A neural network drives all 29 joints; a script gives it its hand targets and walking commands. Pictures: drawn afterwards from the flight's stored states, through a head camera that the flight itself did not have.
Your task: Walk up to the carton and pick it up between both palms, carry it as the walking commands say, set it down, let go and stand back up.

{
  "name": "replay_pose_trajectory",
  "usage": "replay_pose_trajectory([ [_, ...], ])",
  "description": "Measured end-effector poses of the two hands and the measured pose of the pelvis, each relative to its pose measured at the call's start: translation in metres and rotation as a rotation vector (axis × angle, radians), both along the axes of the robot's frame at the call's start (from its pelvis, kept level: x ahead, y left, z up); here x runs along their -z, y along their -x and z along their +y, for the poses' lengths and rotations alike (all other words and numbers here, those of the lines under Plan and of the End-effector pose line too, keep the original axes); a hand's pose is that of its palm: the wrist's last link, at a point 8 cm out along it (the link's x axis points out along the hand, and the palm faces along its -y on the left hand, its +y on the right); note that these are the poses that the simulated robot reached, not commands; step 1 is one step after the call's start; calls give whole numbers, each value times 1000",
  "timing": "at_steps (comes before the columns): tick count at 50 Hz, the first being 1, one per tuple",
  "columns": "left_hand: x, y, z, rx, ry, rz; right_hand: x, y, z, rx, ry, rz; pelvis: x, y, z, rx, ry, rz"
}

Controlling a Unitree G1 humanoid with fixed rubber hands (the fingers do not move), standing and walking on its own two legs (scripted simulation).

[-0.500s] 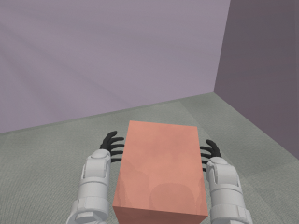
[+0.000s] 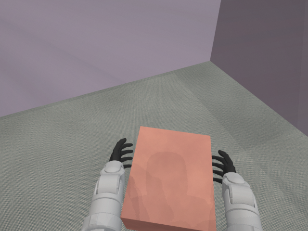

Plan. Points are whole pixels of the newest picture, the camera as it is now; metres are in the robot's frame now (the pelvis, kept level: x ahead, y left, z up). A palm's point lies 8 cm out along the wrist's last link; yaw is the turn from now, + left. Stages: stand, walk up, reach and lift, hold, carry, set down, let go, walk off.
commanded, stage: set down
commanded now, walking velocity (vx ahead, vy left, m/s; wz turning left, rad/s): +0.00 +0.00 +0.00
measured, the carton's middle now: (167, 182) +0.31 -0.04 -0.10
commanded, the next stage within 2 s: none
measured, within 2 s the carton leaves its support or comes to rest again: neither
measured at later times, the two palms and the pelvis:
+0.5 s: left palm (129, 176) +0.34 +0.08 -0.08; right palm (225, 184) +0.29 -0.22 -0.11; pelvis -0.05 -0.04 -0.05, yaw +0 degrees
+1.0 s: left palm (131, 177) +0.38 +0.09 -0.17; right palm (216, 182) +0.33 -0.22 -0.19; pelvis -0.05 -0.02 -0.11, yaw +1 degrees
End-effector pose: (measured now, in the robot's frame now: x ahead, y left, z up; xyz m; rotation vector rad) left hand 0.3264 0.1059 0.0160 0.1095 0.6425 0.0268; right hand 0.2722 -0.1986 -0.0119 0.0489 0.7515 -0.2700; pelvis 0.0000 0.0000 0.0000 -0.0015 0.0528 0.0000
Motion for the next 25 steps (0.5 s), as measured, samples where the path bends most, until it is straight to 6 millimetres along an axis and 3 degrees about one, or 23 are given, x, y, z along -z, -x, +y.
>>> replay_pose_trajectory([
  [13, 48, 0, -21, -31, 22, 12, 43, -4, -20, 30, 8, 9, 12, 13, -23, 4, -14, 153],
  [19, 77, 2, -27, -47, 41, 8, 69, -8, -26, 48, 21, 3, 25, 30, -36, 4, -19, 242],
  [25, 98, -11, -22, -41, 28, -32, 95, -22, -20, 51, 9, -36, 46, 52, -43, 12, -27, 329],
])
